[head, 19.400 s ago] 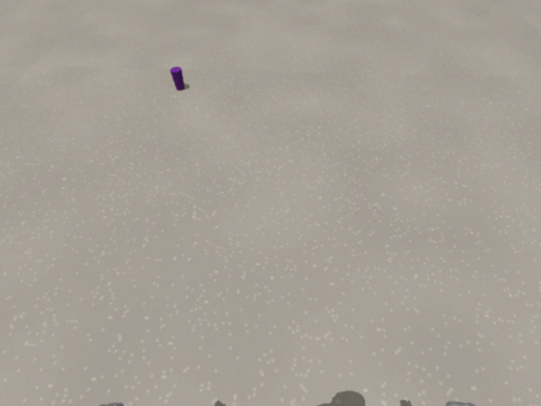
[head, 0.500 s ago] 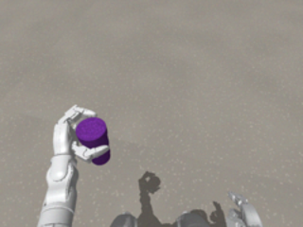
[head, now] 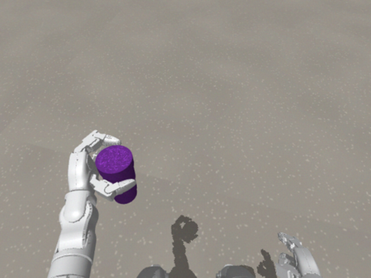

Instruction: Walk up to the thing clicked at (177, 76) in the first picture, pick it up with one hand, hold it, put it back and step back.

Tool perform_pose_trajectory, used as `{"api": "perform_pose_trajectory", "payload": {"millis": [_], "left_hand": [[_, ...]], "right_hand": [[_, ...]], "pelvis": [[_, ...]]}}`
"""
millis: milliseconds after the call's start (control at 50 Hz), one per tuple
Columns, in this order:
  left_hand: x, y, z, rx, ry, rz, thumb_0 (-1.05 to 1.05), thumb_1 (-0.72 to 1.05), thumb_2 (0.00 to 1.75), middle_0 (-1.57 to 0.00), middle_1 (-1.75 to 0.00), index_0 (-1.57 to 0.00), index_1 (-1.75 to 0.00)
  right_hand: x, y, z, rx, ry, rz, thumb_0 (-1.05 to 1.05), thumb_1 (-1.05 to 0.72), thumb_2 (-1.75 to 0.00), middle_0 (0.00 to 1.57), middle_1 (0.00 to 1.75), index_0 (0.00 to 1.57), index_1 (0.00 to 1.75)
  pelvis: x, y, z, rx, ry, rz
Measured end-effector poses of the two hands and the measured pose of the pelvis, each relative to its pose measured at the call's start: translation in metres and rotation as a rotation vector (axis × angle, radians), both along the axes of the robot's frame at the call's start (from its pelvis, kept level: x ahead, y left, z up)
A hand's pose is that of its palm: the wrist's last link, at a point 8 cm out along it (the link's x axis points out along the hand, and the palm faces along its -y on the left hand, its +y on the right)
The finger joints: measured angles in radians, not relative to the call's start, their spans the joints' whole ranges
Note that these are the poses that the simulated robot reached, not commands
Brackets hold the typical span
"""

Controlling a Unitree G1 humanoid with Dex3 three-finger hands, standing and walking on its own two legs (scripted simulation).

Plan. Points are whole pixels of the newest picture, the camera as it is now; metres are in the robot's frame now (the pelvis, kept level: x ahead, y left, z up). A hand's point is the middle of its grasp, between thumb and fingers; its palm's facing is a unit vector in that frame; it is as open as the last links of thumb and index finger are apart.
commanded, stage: hold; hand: left
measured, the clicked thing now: (120, 177) +0.31 +0.16 +0.02
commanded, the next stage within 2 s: crouch in 1.74 s
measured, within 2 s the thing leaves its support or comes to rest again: neither
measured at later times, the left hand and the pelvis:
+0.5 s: hand (109, 170) +0.31 +0.17 +0.06, palm faces +0.10 -1.00 -0.01, open 10.8 cm; pelvis -0.01 +0.00 +0.00, yaw +0 degrees
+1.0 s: hand (112, 168) +0.32 +0.17 +0.06, palm faces +0.08 -1.00 -0.01, open 10.8 cm; pelvis -0.01 +0.00 +0.00, yaw +0 degrees
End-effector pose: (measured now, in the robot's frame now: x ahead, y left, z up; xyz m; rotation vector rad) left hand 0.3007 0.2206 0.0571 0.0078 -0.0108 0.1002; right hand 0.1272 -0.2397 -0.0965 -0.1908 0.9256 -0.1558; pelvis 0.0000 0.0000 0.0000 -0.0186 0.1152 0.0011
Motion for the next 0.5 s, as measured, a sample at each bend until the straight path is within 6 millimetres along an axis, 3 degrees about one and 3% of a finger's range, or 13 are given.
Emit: {"api": "perform_pose_trajectory", "payload": {"millis": [260,500], "left_hand": [[-0.011,0.000,0.001,0.001,-0.002,-0.005,0.03,-0.61,1.00,-0.90,-1.21,-0.77,-1.18],[-0.016,0.003,0.002,-0.001,-0.004,-0.004,0.03,-0.61,1.00,-0.90,-1.21,-0.78,-1.18]], "right_hand": [[-0.013,0.000,0.001,-0.002,0.010,-0.007,0.01,-0.92,-0.90,0.20,0.30,0.20,0.30],[-0.013,0.003,0.003,0.002,-0.014,0.000,0.01,-0.92,-0.90,0.20,0.30,0.20,0.30]], "pelvis": [[-0.008,0.002,0.002,0.001,-0.016,-0.002],[-0.012,0.003,0.002,0.000,-0.023,0.000]]}}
